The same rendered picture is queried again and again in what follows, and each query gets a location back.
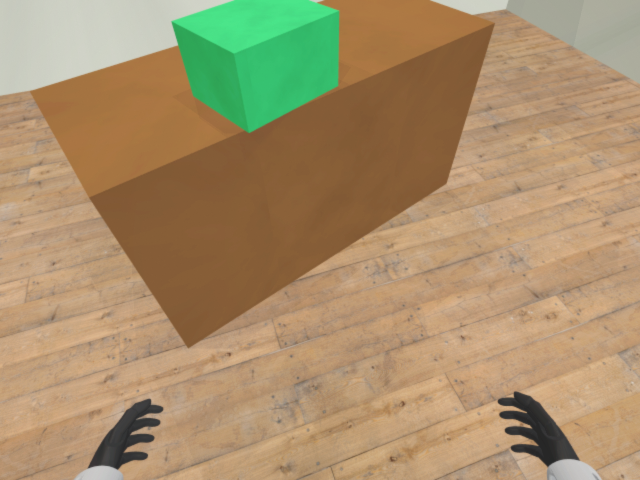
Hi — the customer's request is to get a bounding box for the robot right hand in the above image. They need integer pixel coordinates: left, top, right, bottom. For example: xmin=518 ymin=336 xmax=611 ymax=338
xmin=498 ymin=391 xmax=580 ymax=467

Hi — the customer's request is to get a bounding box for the pedestal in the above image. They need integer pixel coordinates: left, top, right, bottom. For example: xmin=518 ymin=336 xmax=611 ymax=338
xmin=30 ymin=0 xmax=495 ymax=348

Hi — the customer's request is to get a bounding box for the robot left hand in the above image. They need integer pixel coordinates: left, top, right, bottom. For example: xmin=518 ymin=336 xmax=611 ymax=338
xmin=87 ymin=399 xmax=163 ymax=470

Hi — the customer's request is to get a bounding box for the carton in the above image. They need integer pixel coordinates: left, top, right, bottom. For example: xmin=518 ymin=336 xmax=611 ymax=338
xmin=171 ymin=0 xmax=339 ymax=133

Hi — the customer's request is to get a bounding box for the robot right forearm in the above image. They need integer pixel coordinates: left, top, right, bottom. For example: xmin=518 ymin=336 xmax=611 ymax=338
xmin=547 ymin=459 xmax=602 ymax=480

